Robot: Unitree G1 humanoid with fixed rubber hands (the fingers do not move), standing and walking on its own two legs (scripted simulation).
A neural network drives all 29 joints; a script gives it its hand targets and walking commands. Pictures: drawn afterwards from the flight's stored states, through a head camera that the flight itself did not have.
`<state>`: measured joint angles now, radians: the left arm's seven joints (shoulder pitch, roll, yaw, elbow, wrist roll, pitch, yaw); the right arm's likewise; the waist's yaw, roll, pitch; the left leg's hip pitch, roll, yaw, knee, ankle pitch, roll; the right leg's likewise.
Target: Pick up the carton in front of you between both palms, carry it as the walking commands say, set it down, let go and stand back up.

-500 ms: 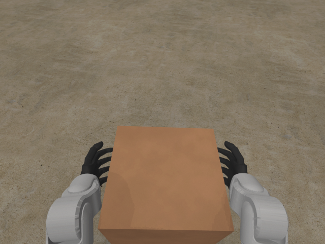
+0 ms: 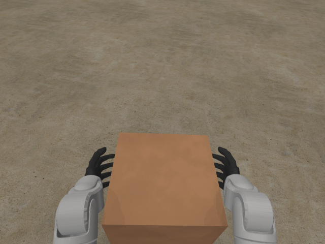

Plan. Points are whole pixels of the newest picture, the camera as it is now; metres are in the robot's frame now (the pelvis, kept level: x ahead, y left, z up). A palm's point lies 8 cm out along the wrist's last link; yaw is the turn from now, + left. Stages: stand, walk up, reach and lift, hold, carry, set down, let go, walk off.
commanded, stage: carry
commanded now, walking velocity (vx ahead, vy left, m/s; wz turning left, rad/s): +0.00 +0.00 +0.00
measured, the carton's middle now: (161, 198) +0.24 +0.00 +0.00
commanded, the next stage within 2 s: hold in 1.20 s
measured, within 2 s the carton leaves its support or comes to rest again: neither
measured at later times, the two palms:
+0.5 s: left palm (94, 190) +0.24 +0.16 +0.03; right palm (222, 188) +0.24 -0.14 +0.03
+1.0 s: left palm (90, 193) +0.23 +0.16 +0.04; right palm (222, 191) +0.23 -0.14 +0.04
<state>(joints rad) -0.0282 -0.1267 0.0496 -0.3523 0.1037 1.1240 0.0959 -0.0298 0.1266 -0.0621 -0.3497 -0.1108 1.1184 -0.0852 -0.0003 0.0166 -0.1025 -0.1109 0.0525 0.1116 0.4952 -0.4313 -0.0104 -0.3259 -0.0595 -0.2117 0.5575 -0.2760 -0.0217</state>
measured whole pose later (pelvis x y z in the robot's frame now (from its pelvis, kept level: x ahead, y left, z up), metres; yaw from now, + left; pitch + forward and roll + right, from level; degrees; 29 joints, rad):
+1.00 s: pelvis -0.05 +0.01 +0.00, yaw +0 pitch +2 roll +0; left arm -0.19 -0.14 0.16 0.12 0.22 0.73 0.03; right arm -0.20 0.14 -0.16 0.12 -0.22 0.74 -0.02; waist 0.00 0.01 -0.06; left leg -0.18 0.02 0.12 0.52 -0.37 0.02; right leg -0.36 -0.09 -0.20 0.50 -0.16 -0.02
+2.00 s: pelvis -0.08 -0.04 +0.01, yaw +8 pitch -8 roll +0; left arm -0.29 -0.16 0.26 0.33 0.28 0.66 -0.03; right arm -0.28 0.16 -0.23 0.24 -0.30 0.74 -0.01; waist -0.01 0.06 0.05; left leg -0.02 0.02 -0.07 0.43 -0.27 0.01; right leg -0.13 0.01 -0.08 0.38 -0.11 -0.04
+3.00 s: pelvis -0.13 -0.01 -0.13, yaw +8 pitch +35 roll +2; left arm -0.69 -0.15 0.39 0.58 0.18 0.18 0.10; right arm -0.69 0.06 -0.46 0.54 -0.25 0.22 0.04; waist -0.07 0.08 -0.13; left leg -1.39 -0.07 0.00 1.27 -0.50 0.01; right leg -1.51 -0.05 0.03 1.17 -0.28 0.02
